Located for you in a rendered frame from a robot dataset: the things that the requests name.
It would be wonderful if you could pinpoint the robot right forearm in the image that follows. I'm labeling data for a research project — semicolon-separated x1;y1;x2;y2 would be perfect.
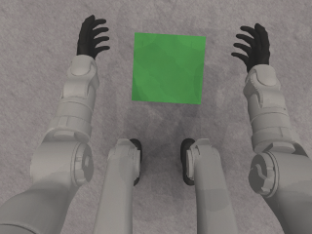
243;64;312;160

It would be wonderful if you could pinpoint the left robot upper arm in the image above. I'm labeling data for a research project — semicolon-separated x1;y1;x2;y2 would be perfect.
0;141;95;234

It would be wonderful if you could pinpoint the left robot shin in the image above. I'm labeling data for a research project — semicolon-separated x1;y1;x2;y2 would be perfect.
106;138;137;179

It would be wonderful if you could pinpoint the robot right hand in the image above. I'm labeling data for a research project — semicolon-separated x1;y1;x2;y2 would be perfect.
231;23;271;73

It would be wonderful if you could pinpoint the right robot thigh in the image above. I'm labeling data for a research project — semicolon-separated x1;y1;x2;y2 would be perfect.
186;144;240;234

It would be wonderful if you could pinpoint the robot left hand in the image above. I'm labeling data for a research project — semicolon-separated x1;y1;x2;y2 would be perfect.
76;15;110;60

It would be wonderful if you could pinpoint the robot left forearm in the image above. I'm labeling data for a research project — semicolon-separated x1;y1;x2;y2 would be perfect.
30;55;100;181

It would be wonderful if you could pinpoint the carton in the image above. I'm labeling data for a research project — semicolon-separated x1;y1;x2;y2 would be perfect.
132;32;206;104

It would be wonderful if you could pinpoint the right robot upper arm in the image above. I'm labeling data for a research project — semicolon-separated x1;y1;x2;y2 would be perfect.
248;150;312;234

